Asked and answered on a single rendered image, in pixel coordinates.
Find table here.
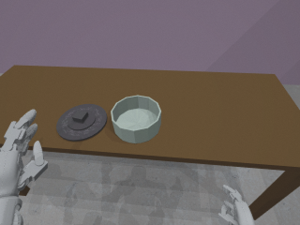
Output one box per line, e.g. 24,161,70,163
0,65,300,220

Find knob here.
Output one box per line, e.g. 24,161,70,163
72,110,89,123

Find left robot hand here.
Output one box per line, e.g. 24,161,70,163
0,109,48,198

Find pot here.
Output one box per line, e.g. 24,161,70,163
111,95,161,143

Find robot left forearm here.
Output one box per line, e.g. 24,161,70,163
0,196,23,225

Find lid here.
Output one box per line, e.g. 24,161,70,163
56,103,108,142

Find right robot hand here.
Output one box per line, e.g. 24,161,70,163
218,185,255,225

